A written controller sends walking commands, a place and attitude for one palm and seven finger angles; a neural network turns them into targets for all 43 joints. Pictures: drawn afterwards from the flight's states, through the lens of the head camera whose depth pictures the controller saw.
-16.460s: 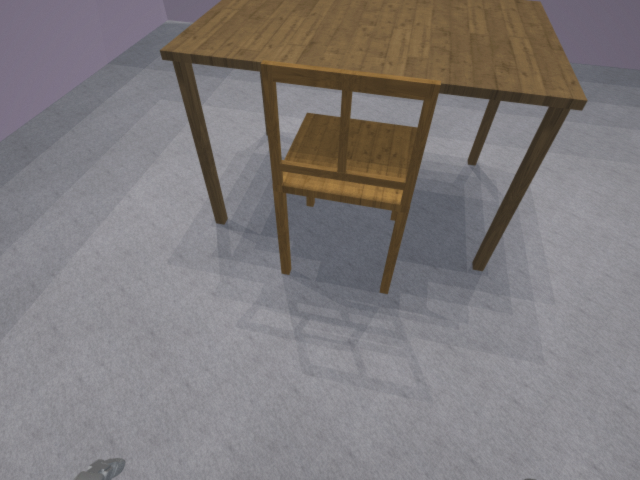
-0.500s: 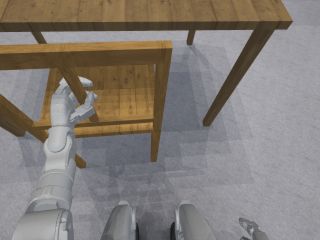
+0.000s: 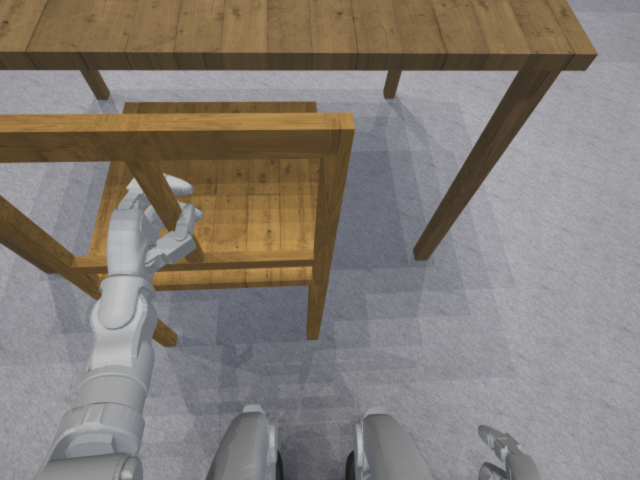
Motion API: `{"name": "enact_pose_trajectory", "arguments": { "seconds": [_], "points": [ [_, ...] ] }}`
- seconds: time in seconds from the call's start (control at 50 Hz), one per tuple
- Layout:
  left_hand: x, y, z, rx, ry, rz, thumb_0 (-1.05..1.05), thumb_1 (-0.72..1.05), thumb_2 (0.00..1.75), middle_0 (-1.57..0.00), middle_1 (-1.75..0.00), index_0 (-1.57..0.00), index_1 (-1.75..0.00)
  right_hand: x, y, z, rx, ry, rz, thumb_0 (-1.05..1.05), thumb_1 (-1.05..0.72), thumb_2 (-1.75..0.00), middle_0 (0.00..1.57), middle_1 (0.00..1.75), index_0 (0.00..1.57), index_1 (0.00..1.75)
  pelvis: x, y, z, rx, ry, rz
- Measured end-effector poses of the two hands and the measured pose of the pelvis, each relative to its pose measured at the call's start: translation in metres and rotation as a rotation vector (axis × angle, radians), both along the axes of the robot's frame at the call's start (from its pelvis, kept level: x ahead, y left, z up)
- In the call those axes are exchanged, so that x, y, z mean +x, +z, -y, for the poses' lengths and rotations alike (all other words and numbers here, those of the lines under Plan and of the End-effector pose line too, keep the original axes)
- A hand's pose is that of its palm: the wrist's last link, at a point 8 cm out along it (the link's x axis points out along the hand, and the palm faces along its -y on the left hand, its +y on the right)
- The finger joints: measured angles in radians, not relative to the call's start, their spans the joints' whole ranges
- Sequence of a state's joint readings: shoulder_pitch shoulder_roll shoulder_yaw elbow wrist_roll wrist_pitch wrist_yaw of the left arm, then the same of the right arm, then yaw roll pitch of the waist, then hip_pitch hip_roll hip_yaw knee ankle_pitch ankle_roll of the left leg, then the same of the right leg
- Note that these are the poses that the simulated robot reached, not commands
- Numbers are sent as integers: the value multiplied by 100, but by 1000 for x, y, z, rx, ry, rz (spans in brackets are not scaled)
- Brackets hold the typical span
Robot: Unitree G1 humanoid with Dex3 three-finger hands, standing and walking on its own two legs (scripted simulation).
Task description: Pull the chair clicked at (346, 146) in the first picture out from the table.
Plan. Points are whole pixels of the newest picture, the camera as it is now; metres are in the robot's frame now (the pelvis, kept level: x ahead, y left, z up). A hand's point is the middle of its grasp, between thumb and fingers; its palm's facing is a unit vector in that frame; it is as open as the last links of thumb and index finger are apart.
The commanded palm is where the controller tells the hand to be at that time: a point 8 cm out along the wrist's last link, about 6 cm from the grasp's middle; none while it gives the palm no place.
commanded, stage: step backward, pulling the chair out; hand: left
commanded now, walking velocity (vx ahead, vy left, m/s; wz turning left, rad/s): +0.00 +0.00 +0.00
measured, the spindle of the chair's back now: (172, 217) +0.43 +0.19 +0.01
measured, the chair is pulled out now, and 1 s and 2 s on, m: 0.03 0.16 0.25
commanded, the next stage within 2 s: none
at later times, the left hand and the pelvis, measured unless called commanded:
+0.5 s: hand (199, 247) +0.38 +0.14 +0.04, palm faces +0.04 -0.99 -0.12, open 5.2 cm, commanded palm +0.35 +0.19 +0.04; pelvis +0.00 +0.01 +0.10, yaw -1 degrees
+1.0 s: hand (240, 325) +0.29 +0.09 +0.04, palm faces -0.06 -0.99 -0.15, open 5.1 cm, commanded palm +0.29 +0.14 +0.05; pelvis -0.06 -0.01 +0.10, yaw +0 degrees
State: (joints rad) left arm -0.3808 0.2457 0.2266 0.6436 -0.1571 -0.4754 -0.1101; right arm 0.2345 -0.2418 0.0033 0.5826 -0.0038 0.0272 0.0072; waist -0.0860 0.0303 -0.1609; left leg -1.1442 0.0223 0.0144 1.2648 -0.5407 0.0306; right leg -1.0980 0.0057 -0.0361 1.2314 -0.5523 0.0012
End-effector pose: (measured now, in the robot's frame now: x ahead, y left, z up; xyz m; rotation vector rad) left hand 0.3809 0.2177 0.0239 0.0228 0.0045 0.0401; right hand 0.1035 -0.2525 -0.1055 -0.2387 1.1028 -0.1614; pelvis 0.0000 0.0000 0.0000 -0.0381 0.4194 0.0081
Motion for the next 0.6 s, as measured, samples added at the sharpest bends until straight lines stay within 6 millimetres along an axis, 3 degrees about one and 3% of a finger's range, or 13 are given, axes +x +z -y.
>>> {"name": "enact_pose_trajectory", "arguments": {
  "seconds": [0.12, 0.26, 0.38, 0.48, 0.6],
  "points": [
    [-1, 5, 0, 41, 20, -45, 0, 69, 80, -46, -142, -42, -145, 3, 4, -4, 0, -22, -13, 1, -90, -90, 20, 30, 20, 30, -3, 7, -1, 3, 8, 48],
    [-9, 28, 4, 68, 112, -351, 4, 71, 80, -36, -122, -43, -145, -4, 61, -21, 12, -102, -39, 1, -90, -90, 20, 30, 20, 30, 11, 69, -7, 14, -6, 156],
    [-11, 33, 14, 59, 78, -408, 4, 73, 77, -31, -113, -47, -145, -19, 90, -11, -54, -120, -62, 1, -90, -90, 21, 30, 20, 30, 11, 91, -9, 8, -7, 209],
    [-21, 31, 23, 73, 32, -417, 3, 73, 75, -30, -111, -48, -145, -35, 97, 3, -91, -145, -73, 1, -90, -90, 21, 30, 20, 30, 2, 95, -9, 13, -17, 244],
    [-41, 32, 37, 102, 3, -427, 1, 72, 74, -31, -111, -48, -145, -54, 92, 8, -70, -162, -82, 1, -90, -90, 20, 30, 20, 30, -13, 97, -3, 15, -28, 274]
  ]
}}
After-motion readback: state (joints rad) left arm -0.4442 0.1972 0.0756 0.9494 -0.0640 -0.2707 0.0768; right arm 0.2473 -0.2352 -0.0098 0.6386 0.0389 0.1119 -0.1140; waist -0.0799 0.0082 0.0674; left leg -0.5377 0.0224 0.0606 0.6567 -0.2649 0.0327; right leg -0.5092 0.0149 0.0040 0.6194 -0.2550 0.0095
